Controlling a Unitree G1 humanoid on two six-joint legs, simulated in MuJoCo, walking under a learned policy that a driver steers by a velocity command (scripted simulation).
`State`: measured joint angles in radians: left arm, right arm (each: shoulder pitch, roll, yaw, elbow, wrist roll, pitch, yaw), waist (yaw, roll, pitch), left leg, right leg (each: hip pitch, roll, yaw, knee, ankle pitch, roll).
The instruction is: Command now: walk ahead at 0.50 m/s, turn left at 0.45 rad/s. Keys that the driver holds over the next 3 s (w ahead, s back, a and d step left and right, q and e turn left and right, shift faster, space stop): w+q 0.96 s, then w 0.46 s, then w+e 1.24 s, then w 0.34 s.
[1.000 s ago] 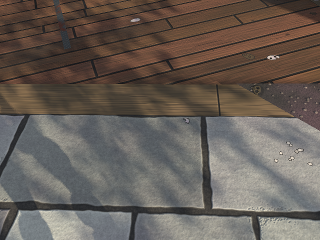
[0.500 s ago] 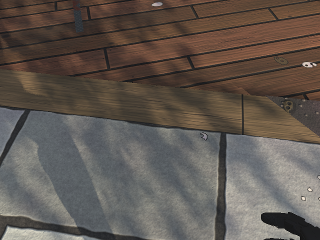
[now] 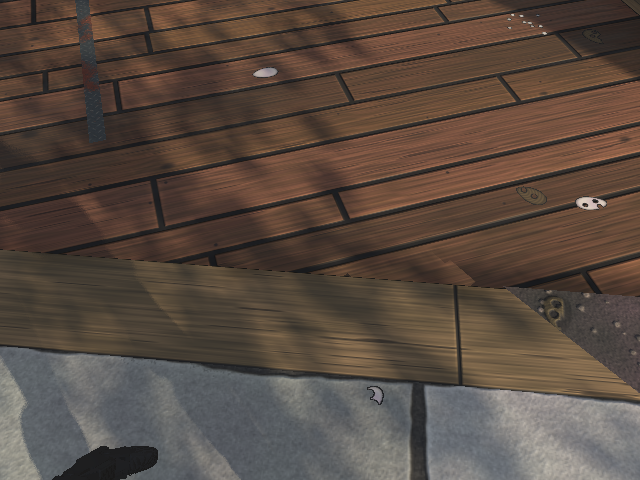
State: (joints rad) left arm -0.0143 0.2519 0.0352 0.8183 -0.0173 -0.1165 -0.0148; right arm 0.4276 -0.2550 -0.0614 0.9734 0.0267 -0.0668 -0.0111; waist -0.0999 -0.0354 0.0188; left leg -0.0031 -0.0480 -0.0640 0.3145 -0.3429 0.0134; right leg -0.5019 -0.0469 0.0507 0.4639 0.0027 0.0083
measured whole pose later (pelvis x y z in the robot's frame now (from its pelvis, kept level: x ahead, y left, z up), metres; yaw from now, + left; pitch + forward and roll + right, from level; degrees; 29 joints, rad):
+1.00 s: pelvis +0.50 +0.14 +0.00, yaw +35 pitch +2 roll -1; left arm 0.07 0.24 -0.02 0.73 0.07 -0.04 -0.03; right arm 0.42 -0.25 -0.05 0.79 -0.07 -0.12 0.11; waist -0.07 -0.02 0.01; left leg -0.06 -0.10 -0.17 0.38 -0.34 0.09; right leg -0.59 -0.07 0.03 0.60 -0.03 0.04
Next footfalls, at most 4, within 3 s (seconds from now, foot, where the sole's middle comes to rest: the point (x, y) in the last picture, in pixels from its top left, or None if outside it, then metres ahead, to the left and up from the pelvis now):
0.02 right None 0.18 -0.13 -0.77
0.56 left None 0.40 0.17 -0.77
1.08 right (241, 357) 0.76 0.13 -0.77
1.56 left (80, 340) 0.84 0.51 -0.77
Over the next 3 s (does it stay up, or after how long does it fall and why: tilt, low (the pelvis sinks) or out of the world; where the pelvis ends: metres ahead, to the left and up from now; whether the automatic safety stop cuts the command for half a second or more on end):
stays up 1.63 0.54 -0.10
